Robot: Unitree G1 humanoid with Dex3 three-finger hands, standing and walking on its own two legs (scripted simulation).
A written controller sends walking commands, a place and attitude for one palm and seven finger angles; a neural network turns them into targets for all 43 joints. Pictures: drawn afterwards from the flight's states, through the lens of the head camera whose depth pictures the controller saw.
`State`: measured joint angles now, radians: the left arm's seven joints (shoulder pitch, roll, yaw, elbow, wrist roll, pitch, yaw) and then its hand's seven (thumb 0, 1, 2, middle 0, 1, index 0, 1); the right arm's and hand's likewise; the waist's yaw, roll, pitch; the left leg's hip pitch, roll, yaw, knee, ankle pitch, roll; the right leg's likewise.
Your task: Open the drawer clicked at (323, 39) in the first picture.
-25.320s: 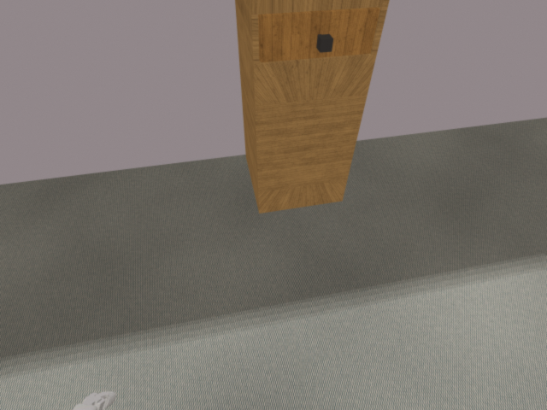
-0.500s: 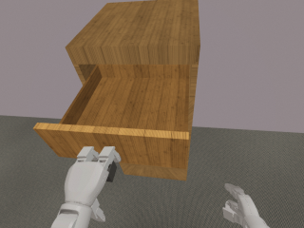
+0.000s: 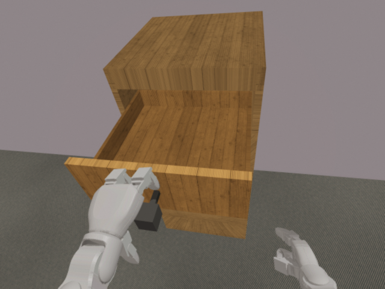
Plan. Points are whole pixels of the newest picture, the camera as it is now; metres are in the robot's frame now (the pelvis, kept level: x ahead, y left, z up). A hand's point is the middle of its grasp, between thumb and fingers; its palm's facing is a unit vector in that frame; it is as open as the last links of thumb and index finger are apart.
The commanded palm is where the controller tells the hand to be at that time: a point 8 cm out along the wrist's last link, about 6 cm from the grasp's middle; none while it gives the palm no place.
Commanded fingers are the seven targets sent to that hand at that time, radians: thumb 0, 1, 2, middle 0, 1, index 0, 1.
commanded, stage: lift the hand off the handle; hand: left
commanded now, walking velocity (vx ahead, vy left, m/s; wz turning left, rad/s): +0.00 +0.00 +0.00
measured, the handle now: (151, 207) +0.25 +0.14 +0.06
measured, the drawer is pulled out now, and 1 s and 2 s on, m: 0.29 0.29 0.29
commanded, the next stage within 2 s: draw the hand back to the body in 0.92 s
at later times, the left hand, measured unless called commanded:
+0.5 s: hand (126, 175) +0.24 +0.15 +0.19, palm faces +0.29 -0.17 -0.94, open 13.8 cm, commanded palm +0.18 +0.15 +0.23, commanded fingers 0.00 -0.50 0.30 -0.30 -1.20 -0.30 -1.20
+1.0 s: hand (123, 160) +0.24 +0.14 +0.22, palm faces +0.27 -0.21 -0.94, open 13.9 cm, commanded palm +0.18 +0.16 +0.27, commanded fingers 0.00 -0.50 0.30 -0.30 -1.20 -0.30 -1.20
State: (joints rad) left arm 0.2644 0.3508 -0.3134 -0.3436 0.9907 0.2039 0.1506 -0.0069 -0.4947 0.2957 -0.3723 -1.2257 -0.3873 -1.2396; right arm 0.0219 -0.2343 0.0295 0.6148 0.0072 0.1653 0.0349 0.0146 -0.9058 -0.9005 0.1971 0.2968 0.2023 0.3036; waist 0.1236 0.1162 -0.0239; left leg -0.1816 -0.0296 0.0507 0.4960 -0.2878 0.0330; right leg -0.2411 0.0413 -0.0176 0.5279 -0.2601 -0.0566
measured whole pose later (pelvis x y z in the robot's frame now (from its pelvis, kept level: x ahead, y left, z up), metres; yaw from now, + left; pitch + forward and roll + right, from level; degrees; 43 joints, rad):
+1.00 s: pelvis -0.02 -0.01 +0.01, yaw +0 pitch -5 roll +1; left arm -0.02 0.47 -0.14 -0.54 0.79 0.28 -0.11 -0.01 -0.50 0.30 -0.31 -1.20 -0.32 -1.21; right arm -0.02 -0.26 0.05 0.60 0.06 0.20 0.08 0.02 -0.91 -0.90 0.19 0.30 0.20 0.30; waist 0.09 0.15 0.00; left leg -0.11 -0.02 0.05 0.41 -0.22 0.02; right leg -0.17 0.05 -0.01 0.45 -0.19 -0.06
